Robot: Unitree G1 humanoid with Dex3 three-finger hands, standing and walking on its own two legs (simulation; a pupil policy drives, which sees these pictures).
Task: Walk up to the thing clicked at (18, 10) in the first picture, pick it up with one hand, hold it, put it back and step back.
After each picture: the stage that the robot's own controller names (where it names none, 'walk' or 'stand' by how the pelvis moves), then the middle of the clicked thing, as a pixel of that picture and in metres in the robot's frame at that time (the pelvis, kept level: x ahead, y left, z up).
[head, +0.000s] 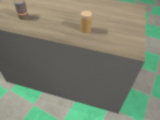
stand; (21, 9) +0.96 +0.44 -0.05
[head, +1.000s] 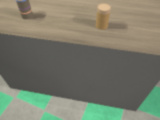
walk; (24, 7) +0.84 +0.35 -0.01
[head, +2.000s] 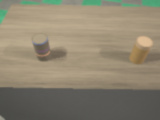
stand; (42, 47) +0.56 +0.19 -0.03
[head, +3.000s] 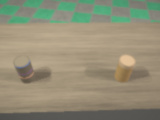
stand; (25, 69) +0.47 +0.27 -0.05
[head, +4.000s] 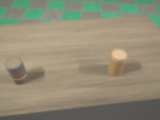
stand; (17, 71) +0.47 +0.30 -0.05
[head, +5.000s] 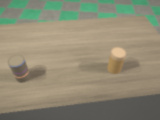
stand; (19, 69) +0.48 +0.29 -0.05
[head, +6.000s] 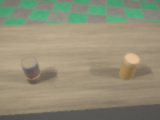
stand; (31, 70) +0.48 +0.24 -0.06
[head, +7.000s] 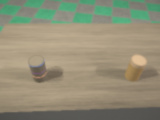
stand; (38, 69) +0.48 +0.22 -0.06
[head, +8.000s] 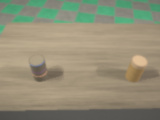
stand; (38, 68) +0.49 +0.22 -0.06
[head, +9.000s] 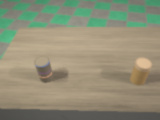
rise first; (44, 69) +0.49 +0.24 -0.05
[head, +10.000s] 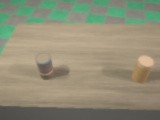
go down; (45, 66) +0.50 +0.23 -0.05
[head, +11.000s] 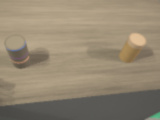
go down; (18, 52) +0.48 +0.22 -0.01
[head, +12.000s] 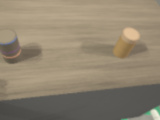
close in; (9, 47) +0.50 +0.22 +0.01
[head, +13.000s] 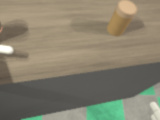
close in; out of the picture +0.53 +0.23 +0.05
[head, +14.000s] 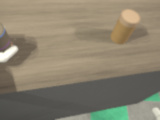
lift; out of the picture +0.48 +0.22 +0.04
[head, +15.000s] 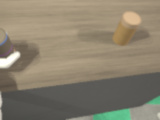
lift; (1, 48) +0.46 +0.22 +0.04
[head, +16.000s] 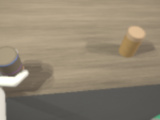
lift; (10, 66) +0.40 +0.22 +0.05
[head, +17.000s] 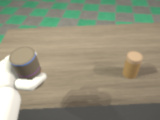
hold; (28, 69) +0.33 +0.17 +0.16
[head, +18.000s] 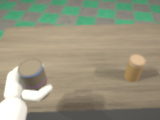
hold; (35, 80) +0.32 +0.16 +0.11
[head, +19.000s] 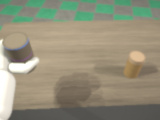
crouch; (21, 54) +0.38 +0.20 +0.15
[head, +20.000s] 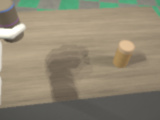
lower; (7, 21) +0.49 +0.22 +0.17
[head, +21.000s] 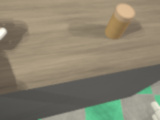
lower; out of the picture +0.52 +0.23 +0.05
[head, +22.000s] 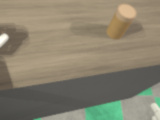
lower; out of the picture +0.51 +0.23 +0.04
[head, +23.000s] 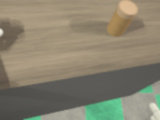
lower; out of the picture +0.52 +0.24 +0.05
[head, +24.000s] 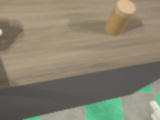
lower; out of the picture +0.52 +0.24 +0.05
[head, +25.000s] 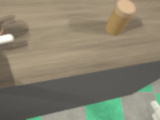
open; out of the picture +0.52 +0.22 +0.05
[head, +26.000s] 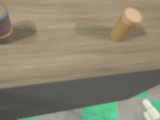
sink last; out of the picture +0.52 +0.21 +0.04
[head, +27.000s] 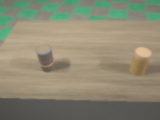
sink last; (45, 58) +0.53 +0.23 +0.00
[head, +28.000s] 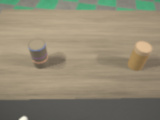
stand; (39, 54) +0.51 +0.21 +0.00
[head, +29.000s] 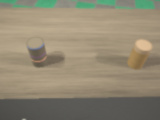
stand; (37, 52) +0.51 +0.21 +0.01
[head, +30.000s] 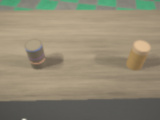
stand; (36, 54) +0.50 +0.22 +0.01
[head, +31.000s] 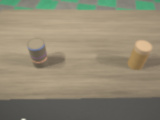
stand; (38, 53) +0.51 +0.21 +0.01
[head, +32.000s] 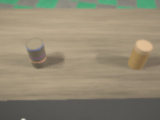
stand; (37, 54) +0.50 +0.22 +0.01
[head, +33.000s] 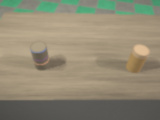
stand; (40, 56) +0.51 +0.21 -0.02
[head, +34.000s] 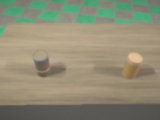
walk; (42, 64) +0.52 +0.21 -0.06
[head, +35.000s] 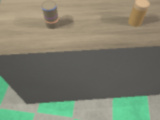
walk; (50, 15) +0.70 +0.18 -0.03
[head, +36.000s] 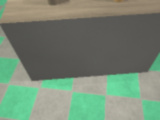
walk; out of the picture +0.98 +0.23 -0.03
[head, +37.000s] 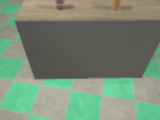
stand; (59, 0) +1.13 +0.21 -0.04
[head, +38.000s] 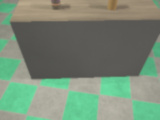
stand; (55, 0) +1.12 +0.23 -0.05
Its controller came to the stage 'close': yes
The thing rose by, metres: 0.21
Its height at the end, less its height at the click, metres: +0.00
